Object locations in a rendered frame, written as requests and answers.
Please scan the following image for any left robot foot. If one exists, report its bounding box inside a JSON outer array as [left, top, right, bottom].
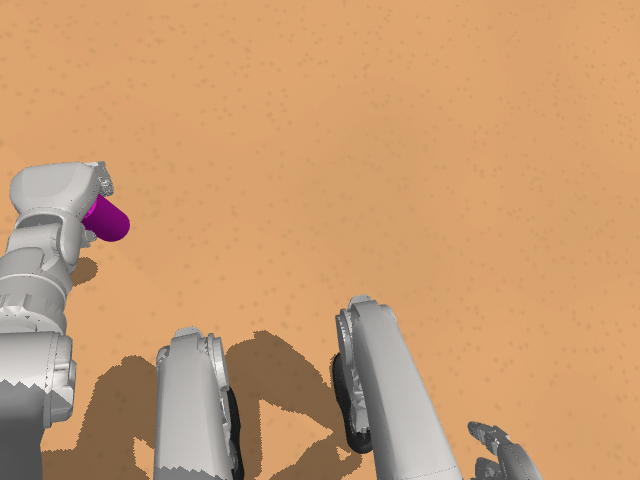
[[227, 386, 244, 480]]

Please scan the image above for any left robot hand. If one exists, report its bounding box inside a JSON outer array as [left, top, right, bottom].
[[10, 161, 114, 248]]

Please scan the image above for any right robot foot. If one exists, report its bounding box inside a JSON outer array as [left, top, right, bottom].
[[332, 353, 373, 454]]

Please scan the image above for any can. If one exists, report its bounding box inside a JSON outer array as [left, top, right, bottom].
[[81, 194, 130, 242]]

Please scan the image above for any right robot hand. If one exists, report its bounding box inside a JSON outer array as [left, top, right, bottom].
[[468, 421, 544, 480]]

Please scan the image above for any left robot arm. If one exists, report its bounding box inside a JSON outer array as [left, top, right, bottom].
[[0, 207, 83, 480]]

